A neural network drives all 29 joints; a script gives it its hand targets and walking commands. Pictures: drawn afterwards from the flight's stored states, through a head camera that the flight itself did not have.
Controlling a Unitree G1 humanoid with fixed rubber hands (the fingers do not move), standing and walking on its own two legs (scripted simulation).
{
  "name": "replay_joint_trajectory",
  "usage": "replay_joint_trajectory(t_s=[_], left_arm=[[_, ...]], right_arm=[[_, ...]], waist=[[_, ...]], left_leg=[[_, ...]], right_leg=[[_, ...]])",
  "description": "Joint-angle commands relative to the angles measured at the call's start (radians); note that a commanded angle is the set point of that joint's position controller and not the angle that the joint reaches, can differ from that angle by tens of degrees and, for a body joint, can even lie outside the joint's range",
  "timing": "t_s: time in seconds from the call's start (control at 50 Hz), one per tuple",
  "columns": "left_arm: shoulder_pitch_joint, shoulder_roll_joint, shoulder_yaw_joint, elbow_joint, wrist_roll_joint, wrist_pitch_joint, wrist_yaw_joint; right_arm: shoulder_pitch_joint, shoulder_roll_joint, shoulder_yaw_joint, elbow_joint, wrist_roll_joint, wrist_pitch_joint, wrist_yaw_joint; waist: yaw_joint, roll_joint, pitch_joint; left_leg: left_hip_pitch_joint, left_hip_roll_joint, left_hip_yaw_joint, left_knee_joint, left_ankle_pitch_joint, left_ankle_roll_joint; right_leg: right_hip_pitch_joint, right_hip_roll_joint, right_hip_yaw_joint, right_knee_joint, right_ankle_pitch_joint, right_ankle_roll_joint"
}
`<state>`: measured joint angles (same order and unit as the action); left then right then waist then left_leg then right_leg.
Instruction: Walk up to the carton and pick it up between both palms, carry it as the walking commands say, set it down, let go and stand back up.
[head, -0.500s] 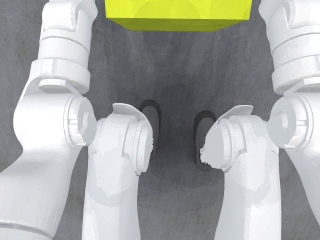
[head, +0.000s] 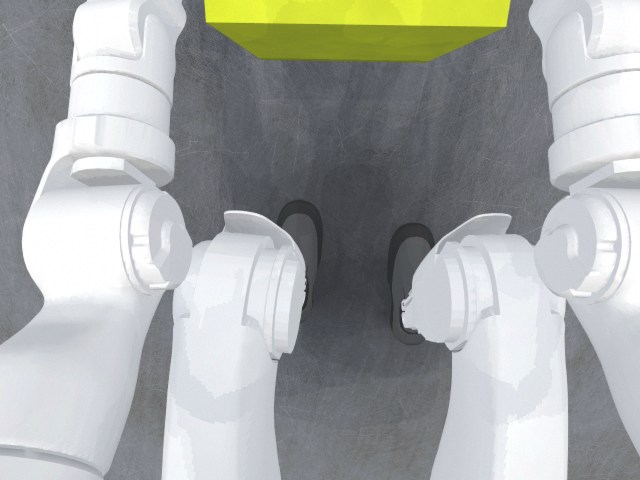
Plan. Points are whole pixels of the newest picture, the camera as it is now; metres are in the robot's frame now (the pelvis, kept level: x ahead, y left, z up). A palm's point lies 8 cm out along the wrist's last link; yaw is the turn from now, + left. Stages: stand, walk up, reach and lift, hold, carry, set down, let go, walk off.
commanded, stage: set down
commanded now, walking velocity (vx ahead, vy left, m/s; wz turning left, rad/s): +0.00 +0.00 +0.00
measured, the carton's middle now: out of the picture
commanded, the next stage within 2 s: none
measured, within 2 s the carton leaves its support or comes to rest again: neither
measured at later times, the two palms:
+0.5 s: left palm out of the picture +0.55 +0.19 -0.18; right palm out of the picture +0.55 -0.14 -0.18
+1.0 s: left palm out of the picture +0.54 +0.22 -0.18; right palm out of the picture +0.55 -0.16 -0.18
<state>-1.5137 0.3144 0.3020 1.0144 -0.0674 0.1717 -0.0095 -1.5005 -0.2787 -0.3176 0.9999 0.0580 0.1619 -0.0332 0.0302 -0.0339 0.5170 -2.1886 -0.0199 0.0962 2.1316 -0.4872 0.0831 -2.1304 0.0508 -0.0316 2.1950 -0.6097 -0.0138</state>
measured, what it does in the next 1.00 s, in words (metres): stands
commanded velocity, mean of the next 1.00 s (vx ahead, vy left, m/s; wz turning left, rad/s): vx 0.00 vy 0.00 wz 0.00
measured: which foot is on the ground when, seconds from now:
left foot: down 0.00-1.00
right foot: down 0.00-1.00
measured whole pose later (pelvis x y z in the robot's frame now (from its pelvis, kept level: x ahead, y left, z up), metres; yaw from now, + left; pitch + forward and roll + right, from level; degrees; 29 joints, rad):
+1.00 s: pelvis +0.00 +0.00 +0.00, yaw +0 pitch +31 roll +0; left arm -1.50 0.42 0.13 1.12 -0.16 0.09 0.10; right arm -1.44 -0.35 -0.15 1.04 0.17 0.08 -0.15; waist 0.03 -0.03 0.52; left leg -2.19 -0.02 0.10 2.14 -0.48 0.08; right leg -2.13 0.05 -0.03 2.20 -0.61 -0.01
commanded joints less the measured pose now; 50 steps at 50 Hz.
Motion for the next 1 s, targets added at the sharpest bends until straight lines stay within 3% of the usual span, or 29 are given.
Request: replay_joint_trajectory(t_s=[0.0, 0.06, 0.1, 0.12, 0.18, 0.24, 0.26, 0.3, 0.32, 0.34, 0.36, 0.4, 0.44, 0.46, 0.5, 0.56, 0.58, 0.66, 0.68, 0.7, 0.72, 0.74, 0.76, 0.78, 0.88, 0.92, 0.94, 0.96, 0.98], left_arm=[[-0.353, -0.864, -0.295, 0.008, 0.014, 0.046, -0.249], [-0.329, -0.794, -0.263, -0.010, 0.024, 0.040, -0.245], [-0.305, -0.830, -0.271, -0.013, 0.039, 0.044, -0.243], [-0.329, -0.808, -0.262, -0.012, 0.029, 0.034, -0.229], [-0.301, -0.697, -0.246, -0.022, 0.048, 0.018, -0.214], [-0.334, -0.587, -0.241, -0.034, 0.035, 0.001, -0.170], [-0.290, -0.576, -0.247, 0.012, 0.026, 0.001, -0.160], [-0.294, -0.452, -0.231, -0.002, 0.042, -0.019, -0.128], [-0.270, -0.352, -0.188, 0.017, 0.035, -0.021, -0.100], [-0.282, -0.224, -0.162, -0.017, 0.042, -0.044, -0.067], [-0.273, -0.176, -0.176, -0.008, 0.040, -0.044, -0.042], [-0.224, 0.076, -0.121, 0.018, 0.026, -0.068, 0.029], [-0.245, 0.106, -0.131, 0.039, -0.013, -0.076, 0.065], [-0.249, 0.142, -0.117, -0.010, -0.006, -0.100, 0.091], [-0.243, 0.162, -0.111, 0.008, -0.068, -0.118, 0.109], [-0.322, 0.295, -0.112, -0.083, -0.121, -0.145, 0.135], [-0.279, 0.284, -0.105, -0.032, -0.115, -0.145, 0.134], [-0.308, 0.288, -0.155, 0.004, -0.162, -0.132, 0.126], [-0.246, 0.271, -0.148, 0.070, -0.158, -0.123, 0.117], [-0.223, 0.222, -0.177, 0.061, -0.174, -0.123, 0.111], [-0.250, 0.279, -0.159, 0.006, -0.183, -0.128, 0.110], [-0.239, 0.212, -0.190, -0.026, -0.185, -0.130, 0.109], [-0.235, 0.246, -0.164, -0.045, -0.180, -0.138, 0.105], [-0.293, 0.231, -0.205, -0.032, -0.219, -0.134, 0.107], [-0.280, 0.279, -0.192, -0.100, -0.230, -0.128, 0.095], [-0.218, 0.300, -0.163, -0.057, -0.217, -0.121, 0.101], [-0.268, 0.353, -0.170, -0.145, -0.226, -0.109, 0.107], [-0.251, 0.319, -0.169, -0.189, -0.223, -0.100, 0.109], [-0.287, 0.363, -0.158, -0.314, -0.221, -0.098, 0.113]], right_arm=[[-0.341, 0.875, 0.254, 0.014, -0.052, 0.048, 0.230], [-0.312, 0.848, 0.244, 0.017, -0.051, 0.060, 0.229], [-0.351, 0.852, 0.242, 0.017, -0.058, 0.051, 0.240], [-0.316, 0.804, 0.222, 0.009, -0.067, 0.040, 0.229], [-0.300, 0.748, 0.218, 0.019, -0.085, 0.036, 0.205], [-0.286, 0.652, 0.192, 0.035, -0.074, 0.019, 0.177], [-0.234, 0.599, 0.171, 0.073, -0.093, 0.016, 0.165], [-0.252, 0.511, 0.143, 0.022, -0.093, -0.008, 0.134], [-0.204, 0.343, 0.115, 0.074, -0.095, -0.009, 0.102], [-0.256, 0.317, 0.134, 0.035, -0.066, -0.019, 0.077], [-0.218, 0.246, 0.111, 0.049, -0.062, -0.029, 0.050], [-0.182, -0.025, 0.089, 0.081, -0.057, -0.049, -0.024], [-0.247, -0.089, 0.113, -0.009, -0.033, -0.087, -0.069], [-0.240, -0.095, 0.141, -0.017, -0.005, -0.098, -0.088], [-0.254, -0.119, 0.160, -0.048, 0.015, -0.126, -0.119], [-0.327, -0.189, 0.165, -0.128, 0.101, -0.140, -0.139], [-0.280, -0.179, 0.188, -0.081, 0.110, -0.137, -0.140], [-0.258, -0.236, 0.163, 0.023, 0.114, -0.122, -0.148], [-0.229, -0.236, 0.183, 0.075, 0.101, -0.114, -0.137], [-0.182, -0.233, 0.159, 0.106, 0.097, -0.116, -0.137], [-0.257, -0.227, 0.169, -0.005, 0.105, -0.120, -0.140], [-0.250, -0.237, 0.140, -0.017, 0.112, -0.131, -0.135], [-0.246, -0.249, 0.154, -0.056, 0.117, -0.132, -0.137], [-0.264, -0.263, 0.145, -0.019, 0.128, -0.132, -0.133], [-0.302, -0.289, 0.180, -0.142, 0.152, -0.127, -0.124], [-0.284, -0.254, 0.223, -0.154, 0.189, -0.112, -0.122], [-0.291, -0.250, 0.226, -0.202, 0.192, -0.093, -0.132], [-0.266, -0.273, 0.210, -0.214, 0.186, -0.085, -0.130], [-0.324, -0.301, 0.212, -0.321, 0.188, -0.075, -0.138]], waist=[[-0.014, 0.017, -0.974], [0.002, -0.051, -0.927], [0.020, 0.000, -0.910], [-0.004, 0.020, -0.943], [0.015, -0.042, -0.963], [0.003, 0.009, -1.011], [-0.033, 0.022, -1.005], [-0.025, 0.027, -1.017], [-0.054, 0.050, -1.041], [0.007, 0.017, -1.057], [-0.039, 0.020, -1.080], [-0.020, 0.015, -1.098], [-0.029, -0.008, -1.241], [-0.002, 0.030, -1.326], [-0.013, -0.045, -1.392], [0.014, 0.005, -1.624], [0.032, 0.017, -1.558], [-0.031, 0.023, -1.506], [-0.011, 0.004, -1.387], [-0.058, 0.048, -1.411], [-0.008, -0.005, -1.455], [-0.040, 0.041, -1.476], [-0.015, 0.053, -1.540], [-0.068, 0.045, -1.520], [-0.037, 0.002, -1.654], [0.054, -0.015, -1.689], [0.026, -0.033, -1.783], [0.048, 0.034, -1.792], [0.047, -0.005, -1.922]], left_leg=[[0.493, -0.053, -0.169, -0.088, 0.061, -0.039], [0.463, -0.056, -0.169, -0.082, 0.099, -0.024], [0.463, -0.062, -0.164, -0.082, 0.094, -0.029], [0.499, -0.059, -0.156, -0.093, 0.092, -0.042], [0.473, -0.054, -0.139, -0.076, 0.126, -0.049], [0.556, -0.046, -0.162, -0.070, 0.123, -0.045], [0.585, -0.041, -0.173, -0.080, 0.106, -0.056], [0.616, -0.045, -0.187, -0.090, 0.168, -0.057], [0.642, -0.024, -0.183, -0.084, 0.110, -0.080], [0.659, -0.036, -0.178, -0.093, 0.144, -0.066], [0.691, -0.027, -0.199, -0.104, 0.127, -0.065], [0.684, -0.020, -0.188, -0.093, 0.147, -0.085], [0.724, -0.030, -0.202, -0.084, 0.234, -0.082], [0.767, -0.027, -0.176, -0.067, 0.286, -0.090], [0.695, -0.030, -0.168, -0.042, 0.337, -0.075], [0.876, -0.010, -0.189, -0.031, 0.466, -0.070], [0.838, -0.015, -0.171, -0.044, 0.442, -0.067], [0.811, -0.004, -0.178, -0.054, 0.370, -0.070], [0.736, -0.002, -0.177, -0.065, 0.307, -0.070], [0.744, -0.008, -0.177, -0.072, 0.284, -0.077], [0.717, -0.001, -0.181, -0.067, 0.295, -0.068], [0.743, 0.005, -0.186, -0.091, 0.299, -0.069], [0.770, -0.005, -0.173, -0.056, 0.384, -0.068], [0.808, 0.004, -0.187, -0.071, 0.346, -0.063], [0.842, 0.010, -0.189, -0.062, 0.380, -0.057], [0.889, 0.003, -0.153, -0.078, 0.379, -0.048], [0.958, 0.004, -0.178, -0.097, 0.399, -0.037], [0.936, -0.001, -0.139, -0.103, 0.417, -0.050], [1.008, -0.008, -0.142, -0.087, 0.462, -0.048]], right_leg=[[0.200, 0.060, 0.035, -0.129, 0.087, -0.042], [0.200, 0.065, 0.017, -0.118, 0.102, -0.018], [0.173, 0.061, 0.033, -0.122, 0.091, -0.035], [0.164, 0.068, 0.020, -0.127, 0.094, -0.033], [0.233, 0.056, 0.025, -0.124, 0.132, -0.016], [0.219, 0.052, 0.033, -0.117, 0.131, -0.019], [0.191, 0.047, 0.016, -0.113, 0.111, -0.010], [0.173, 0.048, -0.001, -0.115, 0.141, -0.003], [0.237, 0.037, 0.021, -0.123, 0.128, -0.005], [0.228, 0.030, 0.020, -0.130, 0.136, 0.006], [0.216, 0.029, -0.006, -0.112, 0.143, 0.008], [0.259, 0.018, 0.023, -0.123, 0.150, 0.014], [0.338, 0.016, 0.006, -0.108, 0.222, 0.018], [0.359, 0.023, 0.025, -0.121, 0.264, 0.016], [0.431, 0.033, 0.027, -0.124, 0.313, 0.019], [0.465, 0.024, 0.027, -0.080, 0.416, 0.026], [0.443, 0.028, 0.029, -0.109, 0.382, 0.023], [0.375, 0.013, 0.011, -0.098, 0.313, 0.017], [0.335, 0.004, 0.019, -0.103, 0.252, 0.022], [0.351, 0.005, 0.017, -0.112, 0.247, 0.012], [0.381, -0.006, 0.038, -0.103, 0.257, 0.019], [0.367, 0.003, 0.016, -0.113, 0.277, 0.002], [0.398, -0.003, 0.031, -0.108, 0.339, 0.003], [0.370, 0.009, 0.009, -0.101, 0.301, 0.002], [0.453, -0.009, 0.013, -0.087, 0.347, 0.002], [0.483, -0.005, 0.018, -0.126, 0.300, 0.012], [0.539, 0.001, 0.009, -0.117, 0.349, 0.018], [0.546, 0.011, 0.020, -0.136, 0.332, 0.003], [0.623, 0.007, 0.014, -0.129, 0.394, 0.010]])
